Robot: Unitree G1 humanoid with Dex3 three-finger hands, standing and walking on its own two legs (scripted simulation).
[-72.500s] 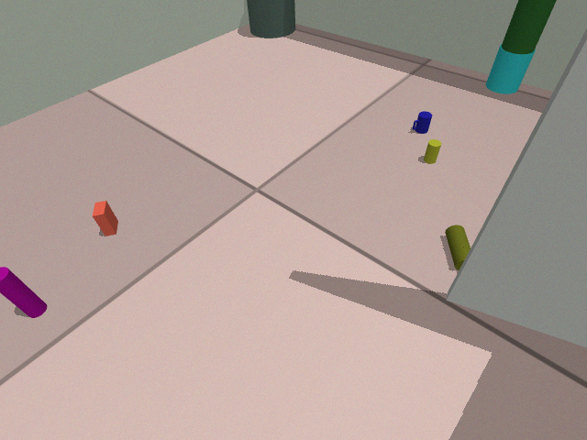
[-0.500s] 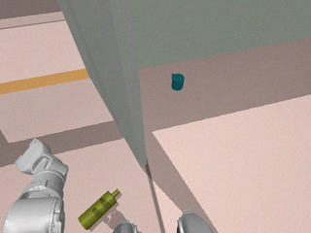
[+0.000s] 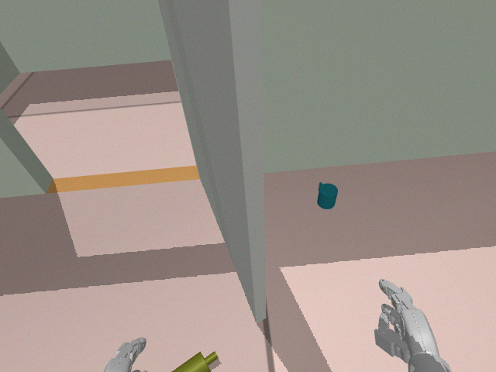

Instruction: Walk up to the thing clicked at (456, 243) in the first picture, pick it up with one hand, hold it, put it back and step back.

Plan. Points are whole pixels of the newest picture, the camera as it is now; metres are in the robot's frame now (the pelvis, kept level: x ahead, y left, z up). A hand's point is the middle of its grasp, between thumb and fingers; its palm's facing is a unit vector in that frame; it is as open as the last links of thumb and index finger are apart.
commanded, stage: home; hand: left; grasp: from above
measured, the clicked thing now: out of the picture +0.29 +0.27 -0.69
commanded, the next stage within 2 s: none
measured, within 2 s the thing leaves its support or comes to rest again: neither
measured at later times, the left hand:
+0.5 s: hand out of the picture +0.15 +0.18 -0.06, palm faces +0.04 -0.98 -0.21, open 7.4 cm
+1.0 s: hand out of the picture +0.14 +0.19 -0.06, palm faces +0.04 -0.98 -0.21, open 7.4 cm
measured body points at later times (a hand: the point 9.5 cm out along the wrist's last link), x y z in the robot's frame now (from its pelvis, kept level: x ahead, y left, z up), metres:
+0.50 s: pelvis -0.02 +0.00 -0.02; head -0.01 +0.00 +0.43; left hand +0.14 +0.23 -0.05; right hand +0.12 -0.26 -0.09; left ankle +0.00 +0.14 -0.70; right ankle -0.01 -0.13 -0.70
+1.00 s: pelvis -0.03 +0.01 -0.02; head -0.02 +0.01 +0.43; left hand +0.13 +0.24 -0.04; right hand +0.14 -0.23 -0.07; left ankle +0.00 +0.14 -0.70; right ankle -0.01 -0.13 -0.70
